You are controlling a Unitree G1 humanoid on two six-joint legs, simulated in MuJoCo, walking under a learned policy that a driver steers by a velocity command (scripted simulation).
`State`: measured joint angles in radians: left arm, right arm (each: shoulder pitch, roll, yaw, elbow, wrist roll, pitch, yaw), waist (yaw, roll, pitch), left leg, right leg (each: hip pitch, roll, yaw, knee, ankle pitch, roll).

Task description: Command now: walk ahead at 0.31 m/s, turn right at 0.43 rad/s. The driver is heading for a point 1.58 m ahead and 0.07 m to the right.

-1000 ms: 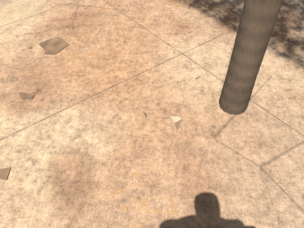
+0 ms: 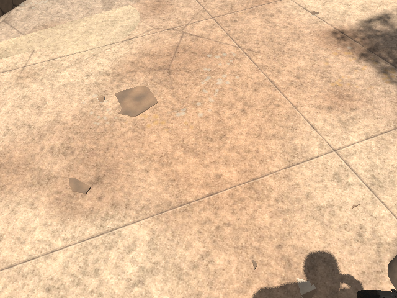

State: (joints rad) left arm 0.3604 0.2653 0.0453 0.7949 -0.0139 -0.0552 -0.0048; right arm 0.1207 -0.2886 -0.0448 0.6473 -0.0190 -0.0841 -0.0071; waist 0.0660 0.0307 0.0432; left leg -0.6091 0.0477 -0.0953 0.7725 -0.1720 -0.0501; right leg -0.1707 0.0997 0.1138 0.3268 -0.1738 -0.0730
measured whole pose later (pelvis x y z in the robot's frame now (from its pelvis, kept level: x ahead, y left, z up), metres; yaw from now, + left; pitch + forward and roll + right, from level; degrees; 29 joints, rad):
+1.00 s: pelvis +0.17 +0.04 -0.02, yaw -4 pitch +1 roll -1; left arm 0.16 0.31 0.08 0.75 -0.02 0.01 0.02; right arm 0.28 -0.30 -0.07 0.76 0.01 0.00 0.02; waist -0.01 -0.04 0.01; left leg -0.27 -0.03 0.04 0.62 -0.36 0.08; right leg -0.40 -0.05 -0.02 0.95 -0.51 0.00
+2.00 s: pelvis +0.68 +0.08 -0.02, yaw -6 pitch +2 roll +0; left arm 0.38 0.30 0.06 0.78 -0.04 -0.04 0.01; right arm 0.10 -0.26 -0.04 0.65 -0.01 -0.11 0.01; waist 0.05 -0.03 0.02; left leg -0.38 -0.02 -0.01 0.52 -0.17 0.01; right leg -0.31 0.05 0.13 1.06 -0.46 -0.02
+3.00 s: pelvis +1.22 -0.08 -0.03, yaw -9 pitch +2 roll -1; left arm 0.32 0.29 0.07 0.84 0.00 -0.03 0.03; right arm 0.10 -0.27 -0.05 0.68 0.02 -0.05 0.06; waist 0.04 0.01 0.04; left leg -0.52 -0.02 0.06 0.61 -0.11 0.10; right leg 0.04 -0.04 -0.23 0.60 -0.46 0.00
